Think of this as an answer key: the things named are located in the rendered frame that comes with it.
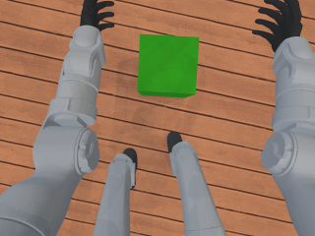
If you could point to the robot right forearm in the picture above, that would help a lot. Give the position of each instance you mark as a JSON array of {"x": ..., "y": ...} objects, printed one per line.
[{"x": 294, "y": 67}]

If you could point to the robot left upper arm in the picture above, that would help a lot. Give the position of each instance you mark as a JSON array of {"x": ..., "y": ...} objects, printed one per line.
[{"x": 37, "y": 206}]

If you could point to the robot right upper arm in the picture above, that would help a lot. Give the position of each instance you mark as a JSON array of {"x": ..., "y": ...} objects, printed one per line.
[{"x": 290, "y": 158}]

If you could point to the left robot shin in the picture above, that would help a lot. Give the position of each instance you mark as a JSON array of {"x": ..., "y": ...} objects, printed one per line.
[{"x": 119, "y": 156}]

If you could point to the robot shin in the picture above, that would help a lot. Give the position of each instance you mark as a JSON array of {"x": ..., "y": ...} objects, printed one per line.
[
  {"x": 119, "y": 156},
  {"x": 184, "y": 144}
]

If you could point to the left robot hand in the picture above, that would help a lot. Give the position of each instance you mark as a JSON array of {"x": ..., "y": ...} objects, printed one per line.
[{"x": 91, "y": 17}]

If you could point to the right robot hand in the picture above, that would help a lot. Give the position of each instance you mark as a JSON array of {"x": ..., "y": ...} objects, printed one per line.
[{"x": 288, "y": 22}]

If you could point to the carton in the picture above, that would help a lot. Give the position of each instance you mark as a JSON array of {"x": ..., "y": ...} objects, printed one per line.
[{"x": 168, "y": 65}]

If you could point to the right robot shin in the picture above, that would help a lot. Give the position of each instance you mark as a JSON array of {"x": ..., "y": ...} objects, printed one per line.
[{"x": 184, "y": 144}]

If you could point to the robot left forearm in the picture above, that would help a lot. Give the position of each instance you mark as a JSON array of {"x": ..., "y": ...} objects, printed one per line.
[{"x": 78, "y": 86}]

